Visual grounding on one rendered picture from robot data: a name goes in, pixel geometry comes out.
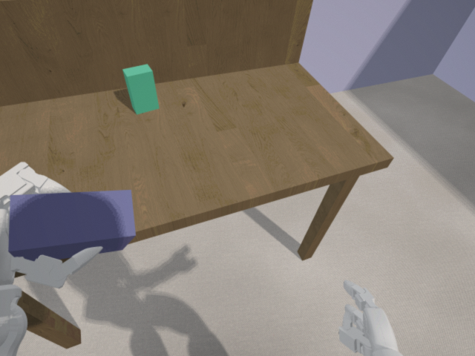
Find robot right hand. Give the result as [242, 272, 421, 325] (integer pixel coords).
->
[339, 280, 399, 356]

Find robot left forearm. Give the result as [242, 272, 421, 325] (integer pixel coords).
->
[0, 284, 27, 356]

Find sponge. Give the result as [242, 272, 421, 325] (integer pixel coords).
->
[8, 190, 136, 261]

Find table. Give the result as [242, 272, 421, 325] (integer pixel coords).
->
[0, 0, 394, 349]

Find robot left hand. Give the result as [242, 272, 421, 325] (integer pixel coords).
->
[0, 162, 103, 289]

